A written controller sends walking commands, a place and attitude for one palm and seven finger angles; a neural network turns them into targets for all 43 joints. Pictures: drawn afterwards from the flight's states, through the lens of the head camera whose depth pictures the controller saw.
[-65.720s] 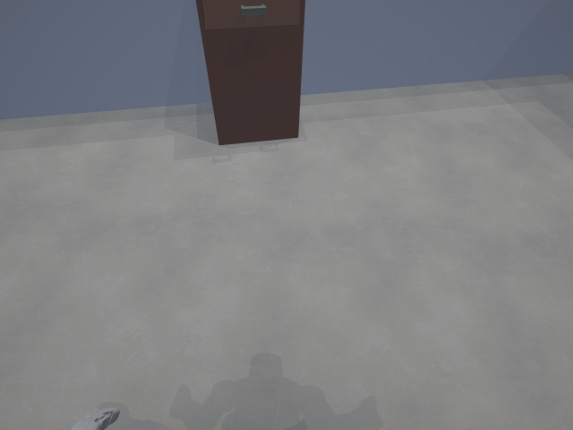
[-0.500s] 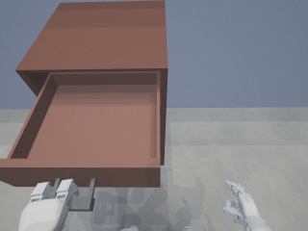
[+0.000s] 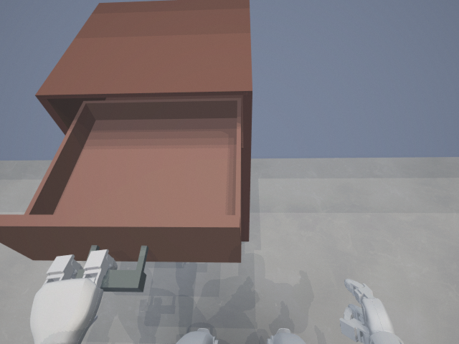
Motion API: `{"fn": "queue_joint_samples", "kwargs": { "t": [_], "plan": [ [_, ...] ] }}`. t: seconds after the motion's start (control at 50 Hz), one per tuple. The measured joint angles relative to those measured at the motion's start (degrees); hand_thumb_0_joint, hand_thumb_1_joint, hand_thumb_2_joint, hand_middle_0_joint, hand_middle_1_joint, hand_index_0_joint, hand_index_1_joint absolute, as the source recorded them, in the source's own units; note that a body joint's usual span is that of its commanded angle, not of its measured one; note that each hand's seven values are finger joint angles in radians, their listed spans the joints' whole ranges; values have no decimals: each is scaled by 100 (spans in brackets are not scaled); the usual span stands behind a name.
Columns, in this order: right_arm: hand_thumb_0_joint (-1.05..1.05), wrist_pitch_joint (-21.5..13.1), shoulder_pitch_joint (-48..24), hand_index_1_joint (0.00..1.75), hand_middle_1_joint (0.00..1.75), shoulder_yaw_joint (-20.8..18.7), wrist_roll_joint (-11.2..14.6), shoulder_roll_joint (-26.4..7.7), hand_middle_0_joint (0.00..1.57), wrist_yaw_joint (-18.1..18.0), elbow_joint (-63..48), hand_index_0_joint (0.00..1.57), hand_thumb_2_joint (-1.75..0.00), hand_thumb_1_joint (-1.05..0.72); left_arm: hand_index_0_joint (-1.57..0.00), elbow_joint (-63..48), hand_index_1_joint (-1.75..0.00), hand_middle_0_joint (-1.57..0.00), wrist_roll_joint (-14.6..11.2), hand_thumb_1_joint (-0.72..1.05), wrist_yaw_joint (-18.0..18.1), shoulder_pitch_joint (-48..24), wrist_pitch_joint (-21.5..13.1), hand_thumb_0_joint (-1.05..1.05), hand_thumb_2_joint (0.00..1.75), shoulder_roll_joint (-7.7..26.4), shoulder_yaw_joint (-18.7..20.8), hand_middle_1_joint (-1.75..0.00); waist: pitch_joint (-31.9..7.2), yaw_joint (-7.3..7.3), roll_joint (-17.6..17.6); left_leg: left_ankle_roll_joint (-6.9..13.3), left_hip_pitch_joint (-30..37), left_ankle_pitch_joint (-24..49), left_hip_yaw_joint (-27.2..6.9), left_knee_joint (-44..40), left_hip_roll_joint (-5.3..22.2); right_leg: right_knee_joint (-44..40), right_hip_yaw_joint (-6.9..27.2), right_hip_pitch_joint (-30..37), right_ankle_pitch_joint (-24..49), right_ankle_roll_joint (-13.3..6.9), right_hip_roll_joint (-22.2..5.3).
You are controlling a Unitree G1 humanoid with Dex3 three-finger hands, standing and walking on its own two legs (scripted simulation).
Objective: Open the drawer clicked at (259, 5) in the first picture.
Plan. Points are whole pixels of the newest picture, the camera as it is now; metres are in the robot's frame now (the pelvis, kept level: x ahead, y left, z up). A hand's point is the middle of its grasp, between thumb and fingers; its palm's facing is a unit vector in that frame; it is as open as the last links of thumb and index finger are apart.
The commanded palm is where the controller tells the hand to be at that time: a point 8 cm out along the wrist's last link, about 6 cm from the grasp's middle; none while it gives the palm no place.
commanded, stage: open the thumb to release the handle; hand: left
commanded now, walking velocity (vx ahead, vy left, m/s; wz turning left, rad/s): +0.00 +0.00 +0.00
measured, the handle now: (114, 266) +0.24 +0.22 +0.01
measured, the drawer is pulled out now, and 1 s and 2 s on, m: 0.30 0.30 0.30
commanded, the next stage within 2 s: lift the hand off the handle in 0.38 s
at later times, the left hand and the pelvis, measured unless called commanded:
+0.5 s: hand (84, 310) +0.17 +0.26 -0.01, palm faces -0.02 -0.04 -1.00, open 13.3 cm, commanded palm +0.16 +0.24 +0.04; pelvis -0.01 +0.00 +0.01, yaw +1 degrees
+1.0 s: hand (87, 293) +0.19 +0.25 +0.01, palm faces -0.03 -0.06 -1.00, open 13.5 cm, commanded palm +0.17 +0.25 +0.08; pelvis +0.00 +0.00 +0.02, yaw +1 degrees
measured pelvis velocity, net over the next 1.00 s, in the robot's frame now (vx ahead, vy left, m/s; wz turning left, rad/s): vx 0.00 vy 0.00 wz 0.02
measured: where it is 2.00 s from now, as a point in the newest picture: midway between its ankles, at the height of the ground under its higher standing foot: outside the picture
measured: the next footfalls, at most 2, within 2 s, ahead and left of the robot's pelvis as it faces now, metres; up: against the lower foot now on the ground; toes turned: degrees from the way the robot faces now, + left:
none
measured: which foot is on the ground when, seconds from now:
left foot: down 0.00-1.00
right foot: down 0.00-1.00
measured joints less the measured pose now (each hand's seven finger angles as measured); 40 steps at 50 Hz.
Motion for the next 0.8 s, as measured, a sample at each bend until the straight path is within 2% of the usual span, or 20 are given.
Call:
{"fn": "queue_joint_samples", "kwargs": {
  "t": [0.08,0.16,0.28,0.36,0.44,0.56,0.64,0.72,0.8],
  "plan": [
    [2,-23,-7,30,30,-39,38,-20,20,-63,97,20,-90,-91,-36,131,-131,-39,-120,56,-36,-190,193,-2,74,-40,77,-132,23,35,50,-5,36,70,-36,-63,-17,-71,-33,55,58,-4,-19],
    [2,-71,-15,30,30,-13,84,-21,20,-141,133,20,-90,-91,-36,212,-129,-38,-247,40,-243,-323,325,-1,68,-111,-77,-130,36,21,92,-3,156,159,-73,-205,-42,-212,-65,193,127,1,-45],
    [2,-130,-44,30,30,54,79,28,20,-215,109,20,-90,-91,-35,356,-126,-36,-133,6,-432,-480,155,0,54,-45,-75,-126,45,63,-12,-28,233,248,-82,-336,-38,-319,-71,260,200,-25,-40],
    [2,-148,-79,30,30,32,63,30,20,-183,60,20,-90,-91,-34,308,-124,-35,-96,-18,-394,-401,41,0,44,1,-13,-124,40,77,-5,-38,225,236,-102,-309,-24,-318,-91,267,200,-36,-26],
    [2,-163,-128,30,30,4,52,8,20,-175,56,20,-90,-91,-33,351,-122,-33,-99,-34,-333,-438,-16,0,37,-19,-11,-122,50,102,33,-32,169,214,-124,-243,-36,-268,-114,227,177,-28,-40],
    [2,-182,-133,30,30,-18,31,20,20,-153,86,20,-90,-91,-32,377,-121,-33,-109,-45,-339,-599,69,0,32,-147,-150,-121,32,130,48,-22,60,191,-144,-166,-59,-198,-134,132,145,-19,-63],
    [2,-143,-111,30,30,18,26,59,20,-155,106,20,-90,-91,-32,352,-121,-32,-12,-48,-305,-670,107,0,31,-215,-263,-120,1,127,30,-17,53,177,-124,-167,-58,-189,-113,113,134,-13,-61],
    [2,-91,-109,30,30,54,53,99,20,-172,138,20,-90,-91,-32,471,-120,-32,53,-49,-237,-802,193,0,30,-149,-208,-120,0,114,15,-21,64,166,-113,-175,-46,-196,-101,118,130,-15,-47],
    [2,-77,-103,30,30,56,101,102,20,-201,172,20,-90,-91,-34,478,-123,-32,-34,-49,-243,-819,248,0,30,-79,-256,-120,28,99,38,-16,124,177,-117,-228,-37,-267,-102,186,151,-10,-37]
  ]
}}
